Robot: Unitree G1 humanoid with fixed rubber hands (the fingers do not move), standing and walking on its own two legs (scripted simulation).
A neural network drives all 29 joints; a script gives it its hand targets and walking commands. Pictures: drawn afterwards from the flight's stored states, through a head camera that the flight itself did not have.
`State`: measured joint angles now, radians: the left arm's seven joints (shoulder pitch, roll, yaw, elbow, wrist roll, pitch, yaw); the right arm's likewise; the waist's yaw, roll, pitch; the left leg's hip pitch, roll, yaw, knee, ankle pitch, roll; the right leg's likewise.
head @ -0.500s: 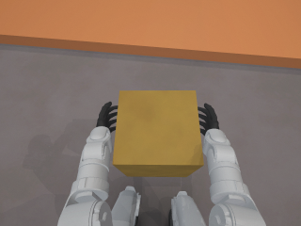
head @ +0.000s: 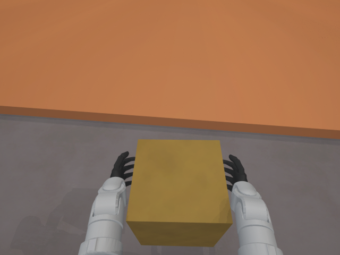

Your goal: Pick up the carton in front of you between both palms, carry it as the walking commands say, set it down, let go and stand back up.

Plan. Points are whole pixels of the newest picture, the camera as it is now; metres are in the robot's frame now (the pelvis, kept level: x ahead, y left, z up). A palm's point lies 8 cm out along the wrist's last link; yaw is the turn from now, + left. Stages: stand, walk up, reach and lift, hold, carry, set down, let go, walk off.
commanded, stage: reach and lift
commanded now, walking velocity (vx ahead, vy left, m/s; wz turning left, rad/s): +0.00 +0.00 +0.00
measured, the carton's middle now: (177, 196) +0.30 +0.00 -0.06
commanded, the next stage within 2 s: hold in 1.04 s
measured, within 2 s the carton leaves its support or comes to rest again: neither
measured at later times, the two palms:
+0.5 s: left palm (116, 177) +0.29 +0.15 +0.04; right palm (242, 182) +0.29 -0.15 +0.04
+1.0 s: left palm (115, 174) +0.29 +0.15 +0.05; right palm (243, 178) +0.30 -0.15 +0.05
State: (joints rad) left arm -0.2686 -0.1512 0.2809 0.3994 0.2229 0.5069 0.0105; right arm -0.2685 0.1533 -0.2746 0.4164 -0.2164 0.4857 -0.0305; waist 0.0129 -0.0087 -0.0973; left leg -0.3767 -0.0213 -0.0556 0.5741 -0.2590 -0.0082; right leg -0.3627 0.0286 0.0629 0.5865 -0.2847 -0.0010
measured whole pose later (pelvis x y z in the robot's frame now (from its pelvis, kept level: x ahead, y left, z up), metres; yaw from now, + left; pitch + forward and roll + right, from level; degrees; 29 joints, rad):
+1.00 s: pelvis +0.01 +0.00 +0.02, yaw +0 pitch -6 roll +0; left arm -0.25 -0.15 0.23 0.26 0.27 0.69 -0.02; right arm -0.26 0.15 -0.23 0.28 -0.27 0.67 0.01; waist 0.01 -0.01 0.03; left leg -0.08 -0.02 -0.06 0.37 -0.19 0.00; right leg -0.06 0.02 0.07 0.37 -0.21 0.00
